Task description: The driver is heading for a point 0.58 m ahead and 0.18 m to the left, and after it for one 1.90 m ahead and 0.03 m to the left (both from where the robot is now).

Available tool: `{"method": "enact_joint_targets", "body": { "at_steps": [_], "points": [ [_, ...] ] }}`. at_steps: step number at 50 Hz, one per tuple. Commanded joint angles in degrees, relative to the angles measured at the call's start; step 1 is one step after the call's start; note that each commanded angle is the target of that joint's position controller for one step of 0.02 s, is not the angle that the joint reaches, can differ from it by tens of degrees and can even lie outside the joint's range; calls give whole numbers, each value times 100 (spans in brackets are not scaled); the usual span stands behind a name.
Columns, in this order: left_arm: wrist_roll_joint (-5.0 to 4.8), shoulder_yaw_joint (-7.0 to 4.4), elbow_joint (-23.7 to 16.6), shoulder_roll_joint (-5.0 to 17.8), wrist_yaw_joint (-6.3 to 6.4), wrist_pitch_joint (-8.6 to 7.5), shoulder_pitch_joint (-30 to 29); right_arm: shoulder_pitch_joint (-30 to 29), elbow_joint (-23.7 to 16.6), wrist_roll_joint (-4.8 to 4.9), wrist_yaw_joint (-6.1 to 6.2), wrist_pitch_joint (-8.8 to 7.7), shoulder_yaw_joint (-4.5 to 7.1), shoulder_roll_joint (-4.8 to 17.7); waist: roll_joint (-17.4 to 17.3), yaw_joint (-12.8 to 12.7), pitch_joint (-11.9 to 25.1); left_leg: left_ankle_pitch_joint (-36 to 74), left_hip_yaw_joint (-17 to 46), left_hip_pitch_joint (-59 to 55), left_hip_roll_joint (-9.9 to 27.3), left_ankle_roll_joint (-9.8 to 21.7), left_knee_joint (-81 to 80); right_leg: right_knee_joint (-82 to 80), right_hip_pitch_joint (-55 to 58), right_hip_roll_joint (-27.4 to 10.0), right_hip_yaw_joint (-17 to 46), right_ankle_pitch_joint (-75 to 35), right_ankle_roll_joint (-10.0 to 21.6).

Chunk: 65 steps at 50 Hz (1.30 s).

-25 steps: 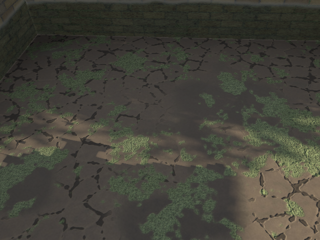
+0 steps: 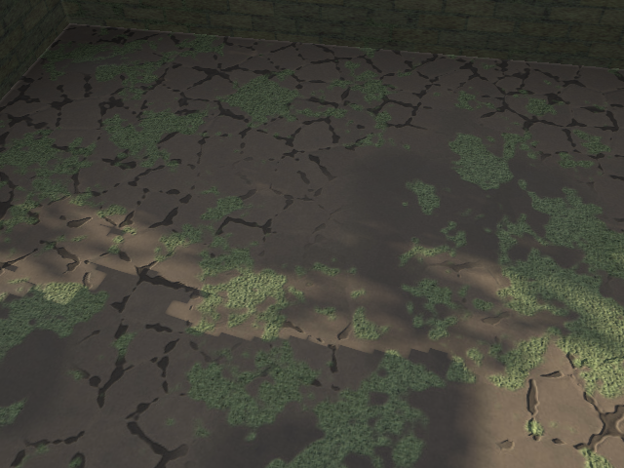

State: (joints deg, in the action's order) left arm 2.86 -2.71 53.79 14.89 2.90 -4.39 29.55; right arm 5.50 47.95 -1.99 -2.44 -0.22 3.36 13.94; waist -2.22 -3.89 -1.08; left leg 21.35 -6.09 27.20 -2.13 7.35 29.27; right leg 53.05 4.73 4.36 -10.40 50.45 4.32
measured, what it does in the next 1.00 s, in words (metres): goes down: left foot 0.18 m lower, then right foot 0.18 m lower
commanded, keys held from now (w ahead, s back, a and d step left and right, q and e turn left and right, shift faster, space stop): w+q+shift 0.46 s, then e+shift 0.54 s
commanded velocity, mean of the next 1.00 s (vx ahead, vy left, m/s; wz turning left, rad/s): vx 0.66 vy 0.00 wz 0.25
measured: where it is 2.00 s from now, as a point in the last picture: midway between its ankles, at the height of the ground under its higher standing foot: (330, 385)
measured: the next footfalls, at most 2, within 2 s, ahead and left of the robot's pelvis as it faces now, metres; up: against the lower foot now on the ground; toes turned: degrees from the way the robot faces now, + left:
left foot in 0.04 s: +0.15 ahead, +0.04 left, -0.18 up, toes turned +5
right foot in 0.46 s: +0.61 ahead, -0.09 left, -0.36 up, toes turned +29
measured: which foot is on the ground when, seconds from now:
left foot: up 0.00-0.02, down 0.04-0.46, up 0.48-0.78, down 0.80-1.00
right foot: down 0.00-0.04, up 0.06-0.44, down 0.46-0.80, up 0.82-1.00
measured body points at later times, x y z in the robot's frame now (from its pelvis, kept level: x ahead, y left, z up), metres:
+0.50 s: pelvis +0.46 -0.01 -0.24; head +0.45 -0.01 +0.21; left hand +0.54 +0.30 -0.32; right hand +0.53 -0.28 -0.38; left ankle +0.16 +0.03 -0.73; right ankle +0.58 -0.11 -0.99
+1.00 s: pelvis +0.70 +0.07 -0.25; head +0.74 +0.09 +0.20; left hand +0.72 +0.38 -0.37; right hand +0.96 -0.10 -0.34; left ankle +0.75 +0.20 -0.98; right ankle +0.72 -0.07 -0.90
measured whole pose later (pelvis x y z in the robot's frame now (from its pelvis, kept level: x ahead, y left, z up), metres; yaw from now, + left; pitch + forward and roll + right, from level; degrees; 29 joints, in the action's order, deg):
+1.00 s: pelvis +0.70 +0.07 -0.25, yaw +12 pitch +3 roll +0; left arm -2.1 -5.6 42.8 17.1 2.9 1.8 13.7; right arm -0.7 43.3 -1.2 1.0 -1.8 1.7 11.4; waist 1.0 -2.4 -2.5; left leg -5.3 -3.0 22.8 1.5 1.2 24.9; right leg 67.5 -34.2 -2.2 1.2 27.2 -4.7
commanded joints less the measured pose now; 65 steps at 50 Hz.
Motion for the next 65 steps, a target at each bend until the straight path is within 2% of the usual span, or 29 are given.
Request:
{"method": "enact_joint_targets", "body": {
  "at_steps": [1, 2, 3, 4, 5, 6, 7, 9, 11, 14, 19, 22, 24, 25, 26, 27, 29, 30, 32, 36, 39, 41, 42, 47, 58, 60, 61, 62, 65],
  "points": [
    [118, -84, 88, 616, 184, 92, 74, 1972, 419, -65, 187, -29, 239, 676, 674, 968, -6, -1003, -222, -1815, 20, 379, -315, 2286, -633, -1459, 608, -8969, 43],
    [37, -236, 22, 860, 172, 74, -744, 3169, 632, -18, 190, 6, 436, 950, -252, 2045, 353, -952, 552, -3338, 306, 903, -1173, 5511, -1728, -782, 145, -7150, -209],
    [65, -151, -270, 462, 87, 48, -1723, 3219, 759, 95, 143, -2, 433, 1134, -1096, 2109, -341, -682, 595, -4197, 372, 984, -437, 7049, -4376, -30, 148, -1438, -154],
    [-12, 13, -825, 88, 72, 36, -1145, 2876, 754, 261, 123, -95, 397, 1399, -1395, 991, 163, 2785, 1945, -5422, 1118, 1405, 1426, 6639, -6053, -268, 923, -1015, -371],
    [8, 25, -1003, 364, 2, 18, -1029, 2941, 698, 342, 98, -124, 357, 1147, -123, 1039, 984, 1255, 3257, -6079, 1593, 2214, 924, 5794, -6726, -399, 1321, -1162, -528],
    [7, 8, -1088, 603, -68, -50, -1184, 2647, 582, 145, 182, -91, 463, 1362, -178, 958, 764, -2614, 4854, -5494, 2321, 2631, -330, 4918, -7292, -615, 1779, -1091, -542],
    [148, -140, -838, 1052, -107, -16, -1422, 2015, 431, 134, 178, -85, 358, 1022, 866, 538, 35, -4540, 4559, -3939, 2007, 2141, -831, 3525, -6652, -895, 1694, -1498, -554],
    [105, -115, -958, 815, -173, 99, -2115, 1280, 201, 148, 306, -307, 172, 747, 765, 158, -978, -4056, 4155, -858, 1310, 1883, -764, 929, -4970, -1139, 1951, -2846, -987],
    [183, -20, -590, 380, -275, 173, -1471, 1451, 274, -7, 301, -423, 258, 1184, 164, 96, -421, -1946, 3444, 425, 902, 1618, -623, 1085, -2888, -815, 1176, -4450, -895],
    [66, -37, -958, 249, -449, -5, -2346, 1435, 397, 234, 291, -603, 74, 502, 236, 389, -214, -3856, 2785, 403, -166, 863, 453, -1089, -2600, -792, 1517, -7836, -583],
    [-260, 44, -1306, 146, -534, -91, -2882, 2206, 524, 8, 386, -393, 118, 740, -197, 964, -615, -3930, 3158, -558, -199, 627, 1647, -2499, -2347, -479, 1629, -6687, -611],
    [-399, -275, -672, 650, -315, -215, -989, 1911, 569, -192, 395, -264, 117, 842, 87, -21, 156, -2571, 2968, -1649, -527, 532, 4281, -4167, -917, -788, 1724, -7566, -627],
    [26, -429, -61, 1026, -331, -181, 637, 1698, 410, 71, 371, -301, 25, 153, 687, -596, 352, -6325, 2073, 1011, -970, 304, 8153, -2796, 1519, -1531, 2079, -7546, -371],
    [250, -318, 76, 892, -439, -226, 717, 2474, 134, 399, 505, -380, -38, -118, 1629, 205, 676, -6584, 1632, 2651, -650, 141, 9002, -926, 2768, -2420, 2665, -10976, -337],
    [154, -533, 103, 1413, -446, -291, 724, 2559, 67, 486, 585, -380, -110, 54, 2685, 14, 1776, -6359, 970, 3944, -706, -72, 10082, -1589, 3427, -3390, 4546, -9082, 1088],
    [-13, -461, 63, 904, -438, -270, 458, 1752, 24, 129, 569, -348, -157, 148, 1911, -218, 1448, -5641, 1146, 4145, -166, 12, 9228, -2614, 2308, -3206, 5085, -5391, 1309],
    [0, -95, 202, 135, -337, -374, 50, -41, -401, -124, 323, -435, -61, 314, 525, -196, -387, -4907, 1611, 3640, 33, -55, 6952, -2984, -315, -2509, 4168, -6035, 967],
    [-288, 18, 53, -32, -257, -473, -715, 66, -593, 675, 366, -489, -131, -13, 826, 406, -190, -4355, 1942, 3033, 245, -196, 5913, -3198, -1116, -2386, 4332, -6306, 952],
    [-256, 10, -198, 266, -110, -378, -1579, -183, -817, 382, 342, -571, -109, 233, 879, 743, -441, -3401, 977, 969, 434, -598, 2776, -3912, -3158, -1270, 2700, -6685, 637],
    [-509, -267, -207, 974, -21, -237, -1165, -540, -869, 303, 281, -611, -90, 254, 845, 662, 115, -1514, 936, -1355, -172, -861, 258, -3904, -2916, -1110, 2638, -6938, 555],
    [-609, -286, -238, 641, -67, -118, -891, -167, -775, 99, 391, -505, 54, 581, 509, 829, 629, -766, 1008, -2120, -128, -512, -626, -2453, -1986, -647, 2623, -7189, 27],
    [-485, -82, -513, -157, -147, -32, -186, 965, -618, -139, 415, -436, 69, 988, -1020, 867, 2332, 3543, 2753, -4870, 2352, 670, 278, 968, -3701, 299, 2124, -1869, -528],
    [-542, -47, -618, 195, -157, 67, 388, 868, -759, 16, 307, -374, 19, 710, -1256, 823, 3277, 3027, 3485, -5043, 3186, 1161, 335, 2185, -4016, 22, 2187, -856, -589],
    [-502, -344, -1085, 460, 8, 665, -476, -604, -824, 71, 347, -186, 12, 426, -469, 139, 840, -519, 1717, -1698, 1920, 682, -984, 1990, -4186, -831, 1347, -2187, -964],
    [-419, -416, -1931, 649, -320, 817, -1562, -810, -624, 350, 506, -45, 302, 974, -458, 11, 901, -2425, 160, -1336, 2111, -79, -778, -1479, -2355, -788, 692, -3962, -275],
    [-331, -567, -1816, 935, -266, 801, -1253, -369, -433, 334, 448, 24, 280, 727, 352, -14, 674, -3493, -291, -786, 1606, -629, 550, -2351, -1536, -628, 988, -4608, 125],
    [-304, -755, -1942, 1777, -169, 754, -1098, -129, -539, 114, 405, 82, 254, 555, 2356, 231, 369, -5589, -779, 886, 801, -1202, 2714, -2907, -804, -1984, 3119, -6871, 767],
    [-111, -738, -2203, 2056, -222, 603, -1229, -660, -858, 53, 431, 46, 248, 649, 2403, 89, 884, -5979, 505, 1749, 187, -1214, 3859, -3310, -776, -2451, 4433, -6423, 1638],
    [-341, -600, -2293, 1481, -202, 451, -1773, -715, -701, 171, 563, 17, 340, 916, 856, 272, 832, -4558, 1196, 1905, 382, -845, 3858, -3334, -876, -1807, 3541, -5131, 869]
  ]
}}
Keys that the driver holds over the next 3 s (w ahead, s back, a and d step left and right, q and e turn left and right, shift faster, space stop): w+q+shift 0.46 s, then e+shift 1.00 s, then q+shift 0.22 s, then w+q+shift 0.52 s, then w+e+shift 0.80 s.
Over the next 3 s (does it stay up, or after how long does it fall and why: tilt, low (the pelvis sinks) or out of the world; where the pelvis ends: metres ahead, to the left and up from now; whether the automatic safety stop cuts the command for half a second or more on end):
stays up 1.66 0.32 -0.25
